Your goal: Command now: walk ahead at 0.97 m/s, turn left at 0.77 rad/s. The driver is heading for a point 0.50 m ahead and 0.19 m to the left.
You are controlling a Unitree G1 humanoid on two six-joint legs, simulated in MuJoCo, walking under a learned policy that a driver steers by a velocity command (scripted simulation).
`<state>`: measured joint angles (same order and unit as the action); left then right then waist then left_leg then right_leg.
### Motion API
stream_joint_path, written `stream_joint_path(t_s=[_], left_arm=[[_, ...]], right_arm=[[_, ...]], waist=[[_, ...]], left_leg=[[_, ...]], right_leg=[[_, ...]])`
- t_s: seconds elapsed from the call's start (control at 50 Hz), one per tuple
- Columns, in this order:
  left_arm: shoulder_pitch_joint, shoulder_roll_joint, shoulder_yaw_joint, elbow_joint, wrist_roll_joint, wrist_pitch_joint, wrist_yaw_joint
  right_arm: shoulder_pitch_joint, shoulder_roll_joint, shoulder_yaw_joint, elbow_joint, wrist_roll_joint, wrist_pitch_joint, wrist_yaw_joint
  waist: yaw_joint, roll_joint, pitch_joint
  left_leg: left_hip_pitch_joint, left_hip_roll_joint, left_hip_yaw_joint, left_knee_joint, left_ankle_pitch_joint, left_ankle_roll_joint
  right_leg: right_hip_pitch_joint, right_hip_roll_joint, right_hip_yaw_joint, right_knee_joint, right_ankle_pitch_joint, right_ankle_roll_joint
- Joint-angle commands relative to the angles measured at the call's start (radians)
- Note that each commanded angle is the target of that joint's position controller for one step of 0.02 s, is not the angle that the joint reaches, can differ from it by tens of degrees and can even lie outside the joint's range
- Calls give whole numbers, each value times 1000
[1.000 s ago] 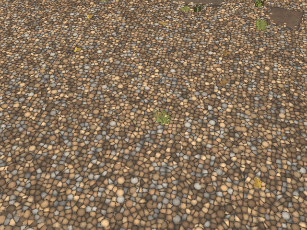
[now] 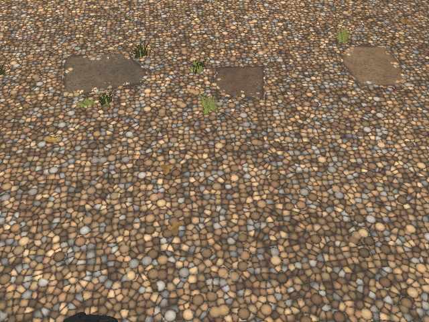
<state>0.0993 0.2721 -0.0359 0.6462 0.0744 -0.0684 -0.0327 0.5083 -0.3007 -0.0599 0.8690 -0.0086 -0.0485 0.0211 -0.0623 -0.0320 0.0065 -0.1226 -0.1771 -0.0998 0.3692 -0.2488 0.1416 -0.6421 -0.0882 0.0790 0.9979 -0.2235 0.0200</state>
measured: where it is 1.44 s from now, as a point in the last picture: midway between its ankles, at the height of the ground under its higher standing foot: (180, 245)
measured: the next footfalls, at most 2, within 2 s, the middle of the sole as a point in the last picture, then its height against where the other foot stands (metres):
right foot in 0.20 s outside the picture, level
left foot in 0.60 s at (152, 265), level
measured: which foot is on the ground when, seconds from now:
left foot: down 0.00-0.20, up 0.22-0.58, down 0.60-1.00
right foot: up 0.00-0.18, down 0.20-0.58, up 0.60-1.00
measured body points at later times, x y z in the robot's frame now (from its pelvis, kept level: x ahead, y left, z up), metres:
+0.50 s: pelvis +0.45 -0.01 -0.01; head +0.48 +0.01 +0.44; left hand +0.27 +0.24 -0.13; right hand +0.80 -0.12 -0.06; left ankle +0.55 +0.14 -0.67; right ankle +0.37 -0.17 -0.74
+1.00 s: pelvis +0.71 +0.09 +0.00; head +0.73 +0.12 +0.45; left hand +0.70 +0.40 -0.11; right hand +0.96 -0.07 -0.11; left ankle +0.67 +0.16 -0.74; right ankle +0.88 +0.02 -0.72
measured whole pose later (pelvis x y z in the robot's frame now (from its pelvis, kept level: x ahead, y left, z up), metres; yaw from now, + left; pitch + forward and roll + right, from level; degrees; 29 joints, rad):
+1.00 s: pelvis +0.71 +0.09 +0.00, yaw +35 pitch +1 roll +2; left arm 0.14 0.28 0.02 0.72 0.00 -0.03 0.04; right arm 0.19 -0.27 -0.03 0.81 -0.01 -0.02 0.01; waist -0.04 -0.05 0.03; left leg -0.23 -0.11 -0.03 0.43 -0.21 0.08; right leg -0.51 -0.07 0.07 0.68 -0.13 0.08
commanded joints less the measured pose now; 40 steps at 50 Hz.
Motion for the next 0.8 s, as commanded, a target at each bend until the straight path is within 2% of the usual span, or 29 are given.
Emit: stream_joint_path(t_s=[0.02, 0.08, 0.12, 0.16, 0.18, 0.2, 0.22, 0.24, 0.26, 0.28, 0.3, 0.32, 0.36, 0.38, 0.42, 0.48, 0.5, 0.54, 0.56, 0.58, 0.6, 0.62, 0.64, 0.66, 0.68, 0.7, 0.72, 0.76, 0.8], left_arm=[[-154, 86, 10, -111, -20, -3, -12], [-205, 88, 13, -130, -39, -8, -11], [-192, 110, 22, -130, -38, -12, -2], [-43, 171, 53, -86, -40, -18, 19], [132, 206, 73, -45, -42, -22, 35], [353, 275, 105, -13, -24, -27, 61], [433, 346, 126, 3, 15, -25, 72], [343, 352, 138, 3, -4, -12, 64], [237, 230, 118, -16, -13, -7, 60], [203, 163, 103, -5, -16, -7, 54], [206, 139, 96, 15, -10, -8, 52], [235, 122, 90, 47, -14, -14, 53], [283, 81, 80, 103, -38, -33, 39], [294, 65, 77, 121, -49, -40, 32], [265, 82, 80, 128, -49, -55, 26], [214, 90, 75, 140, -50, -69, 30], [234, 128, 81, 148, -52, -76, 29], [270, 202, 98, 168, -65, -72, 37], [240, 357, 145, 125, -115, -66, 65], [189, 348, 144, 121, -119, -52, 74], [199, 289, 128, 113, -116, -45, 77], [301, 126, 87, 92, -51, -43, 67], [482, 122, 63, 96, -80, -50, 46], [383, 224, 84, 93, -98, -46, 45], [327, 213, 87, 72, -115, -42, 48], [286, 196, 86, 81, -101, -34, 64], [281, 190, 91, 84, -96, -19, 73], [294, 164, 95, 76, -87, 6, 82], [278, 112, 88, 66, -77, 16, 87]], right_arm=[[-96, -166, -45, -98, 9, -33, -5], [-57, -189, -58, -85, 22, -38, -2], [-49, -202, -63, -79, 21, -34, -10], [-56, -238, -71, -74, 10, -31, -16], [-93, -261, -75, -78, 5, -34, -10], [-123, -198, -58, -96, 1, -47, -7], [-85, -16, -14, -139, 29, -53, -14], [-56, -57, -1, -171, 36, -41, -15], [-163, -124, -12, -150, 9, -22, -16], [-222, -128, -14, -152, -7, -13, -3], [-258, -116, -14, -154, -14, -2, 12], [-278, -91, -10, -169, -26, 11, 27], [-330, -42, 7, -207, -26, 37, 44], [-361, -28, 14, -225, -27, 46, 50], [-428, -23, 29, -282, -28, 49, 61], [-504, -12, 50, -307, -33, 32, 75], [-511, -3, 58, -309, -35, 21, 84], [-421, -28, 52, -254, -50, 11, 82], [-357, -91, 14, -275, 35, -12, 65], [-231, -157, -11, -232, 36, -12, 51], [-144, -193, -30, -200, 16, -3, 28], [-160, -261, -28, -178, 4, 8, -3], [-193, -269, -19, -245, -41, 1, -10], [-222, -218, -23, -271, -32, 6, -1], [-281, -190, -18, -254, 0, 1, 6], [-339, -154, -11, -252, 24, -7, 6], [-372, -130, -3, -252, 27, -12, 4], [-378, -115, -2, -232, 6, -21, 6], [-379, -96, 2, -202, 0, -28, 3]], waist=[[23, 68, 147], [-20, 76, 95], [-15, 80, 59], [55, 71, -60], [160, 52, -159], [256, 1, -281], [218, -259, -387], [148, -367, -413], [154, -181, -235], [148, -69, -131], [136, -33, -78], [119, -51, -36], [97, -81, 3], [88, -59, 17], [57, -62, 48], [28, 8, 128], [27, 2, 145], [-8, -29, 72], [-58, -113, -38], [-141, -81, -111], [-179, -24, -142], [-48, 279, -196], [18, 307, -523], [-52, 108, -549], [-3, 40, -373], [34, -51, -239], [65, -59, -161], [101, -18, -118], [111, 31, -121]], left_leg=[[-276, 202, -299, -288, -38, 135], [-197, 218, -306, -252, 195, 90], [-90, 231, -313, -170, 365, 60], [-14, 223, -297, 55, 667, 16], [-68, 182, -267, 282, 693, -7], [-216, 134, -214, 586, 508, -16], [-508, 35, -100, 895, -272, -28], [-634, 85, -39, 1036, -217, -19], [-677, 161, -10, 1038, -101, -18], [-663, 198, 8, 985, -38, -26], [-638, 224, 14, 955, -24, -37], [-633, 244, 15, 940, -25, -44], [-670, 273, 30, 931, -18, -46], [-695, 277, 42, 934, 0, -45], [-700, 284, 67, 872, 88, -47], [-510, 213, 167, 512, 240, -58], [-416, 186, 216, 392, 272, -54], [-209, 90, 257, 296, 297, -31], [-92, 88, 181, 308, 282, -23], [31, 98, 131, 232, 344, 11], [204, 133, 78, 115, 504, 32], [469, 333, -130, 255, 1087, 54], [699, 588, -513, 276, 1303, 282], [602, 553, -474, 179, 1178, 312], [446, 498, -386, 119, 965, 289], [262, 452, -331, 73, 833, 234], [114, 428, -285, 30, 815, 217], [-84, 400, -203, -31, 822, 196], [-165, 369, -116, -50, 879, 185]], right_leg=[[85, 16, -65, -247, 187, 43], [206, 52, -72, -389, 346, 30], [261, 71, -63, -462, 304, 18], [457, 123, -69, -479, 127, -4], [664, 106, -67, -478, 67, -19], [910, -54, 76, -460, -194, -51], [1131, -359, 518, -591, -558, -103], [1071, -413, 856, -749, -677, -165], [924, -340, 666, -747, -648, -151], [800, -292, 466, -728, -427, -138], [721, -250, 332, -737, -249, -120], [668, -221, 228, -748, -137, -111], [642, -206, 99, -759, 54, -89], [635, -192, 26, -774, 138, -75], [582, -194, -84, -809, 299, -75], [441, -93, -272, -842, 631, -61], [420, -103, -288, -824, 758, -63], [468, -100, -294, -691, 995, -64], [530, -130, -241, -591, 1113, -62], [551, -125, -242, -409, 1113, -45], [458, -68, -256, -169, 870, -11], [177, 68, -234, 249, -344, 27], [29, 104, 8, 537, -491, 35], [47, 78, 66, 546, -407, 39], [-13, 42, 34, 457, -345, 36], [-9, 4, 10, 388, -291, 48], [29, -10, 6, 350, -258, 61], [143, -26, 5, 264, -210, 74], [190, -23, -10, 150, -168, 82]])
